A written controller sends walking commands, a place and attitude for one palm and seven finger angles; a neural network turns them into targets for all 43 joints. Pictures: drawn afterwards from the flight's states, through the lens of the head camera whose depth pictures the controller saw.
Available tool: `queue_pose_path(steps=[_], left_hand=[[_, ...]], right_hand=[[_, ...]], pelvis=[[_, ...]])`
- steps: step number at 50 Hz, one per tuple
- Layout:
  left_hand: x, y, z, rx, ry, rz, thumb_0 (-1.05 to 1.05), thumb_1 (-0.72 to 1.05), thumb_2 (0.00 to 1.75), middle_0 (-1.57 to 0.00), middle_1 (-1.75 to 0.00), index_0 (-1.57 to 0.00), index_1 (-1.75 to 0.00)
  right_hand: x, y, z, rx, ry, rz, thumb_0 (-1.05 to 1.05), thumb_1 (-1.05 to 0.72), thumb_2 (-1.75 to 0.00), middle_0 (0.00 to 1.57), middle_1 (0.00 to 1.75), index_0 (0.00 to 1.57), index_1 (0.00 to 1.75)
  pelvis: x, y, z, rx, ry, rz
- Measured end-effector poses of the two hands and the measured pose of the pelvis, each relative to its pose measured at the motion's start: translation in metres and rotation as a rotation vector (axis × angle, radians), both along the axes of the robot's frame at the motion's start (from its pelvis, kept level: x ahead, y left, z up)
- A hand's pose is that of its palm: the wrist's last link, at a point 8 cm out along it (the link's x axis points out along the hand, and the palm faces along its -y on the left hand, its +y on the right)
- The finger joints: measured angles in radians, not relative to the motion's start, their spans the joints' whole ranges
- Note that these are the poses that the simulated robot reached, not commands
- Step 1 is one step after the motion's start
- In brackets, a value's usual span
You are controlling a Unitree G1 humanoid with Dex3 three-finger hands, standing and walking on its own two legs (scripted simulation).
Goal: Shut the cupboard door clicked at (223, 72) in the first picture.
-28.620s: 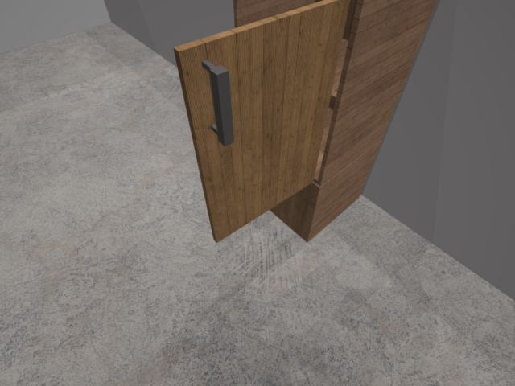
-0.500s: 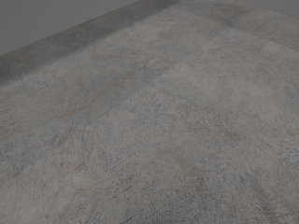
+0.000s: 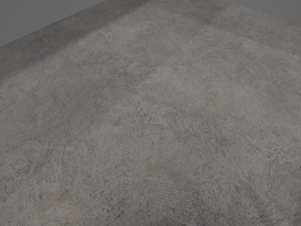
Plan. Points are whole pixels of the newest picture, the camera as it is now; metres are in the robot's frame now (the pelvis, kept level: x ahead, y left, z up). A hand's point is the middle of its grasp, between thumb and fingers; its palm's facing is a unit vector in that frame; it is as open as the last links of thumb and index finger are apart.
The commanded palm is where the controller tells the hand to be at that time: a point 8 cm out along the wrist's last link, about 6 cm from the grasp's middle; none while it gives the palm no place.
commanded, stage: turn to face it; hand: left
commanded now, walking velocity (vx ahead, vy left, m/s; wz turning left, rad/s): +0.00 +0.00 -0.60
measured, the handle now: out of the picture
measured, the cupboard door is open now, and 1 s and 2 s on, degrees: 54 54 54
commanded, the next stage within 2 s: take the last steps up to it in 1.92 s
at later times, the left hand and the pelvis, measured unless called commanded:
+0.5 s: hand (94, 196) +0.22 +0.21 -0.17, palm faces -0.27 -0.94 -0.21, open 7.4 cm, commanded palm none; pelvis +0.06 +0.03 +0.00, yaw -18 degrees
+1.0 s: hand (119, 184) +0.26 +0.13 -0.16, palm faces -0.57 -0.78 -0.25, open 7.4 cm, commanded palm none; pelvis +0.06 +0.02 +0.00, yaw -35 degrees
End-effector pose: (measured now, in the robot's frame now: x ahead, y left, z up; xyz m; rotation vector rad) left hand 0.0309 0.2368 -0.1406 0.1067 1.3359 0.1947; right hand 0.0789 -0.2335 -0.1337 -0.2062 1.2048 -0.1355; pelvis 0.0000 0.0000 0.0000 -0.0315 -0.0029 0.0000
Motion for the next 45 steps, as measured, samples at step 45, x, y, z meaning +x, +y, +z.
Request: queue_pose_path(steps=[45], left_hand=[[0.256,-0.072,0.023,0.038,-0.215,-0.708,0.0,0.91,0.89,-0.2,-0.3,-0.2,-0.3]], right_hand=[[-0.138,0.002,-0.007,-0.004,0.117,-0.649,0.01,-0.91,-0.9,0.2,0.3,0.2,0.3]], pelvis=[[0.055,0.014,-0.004,0.022,-0.003,-0.562]])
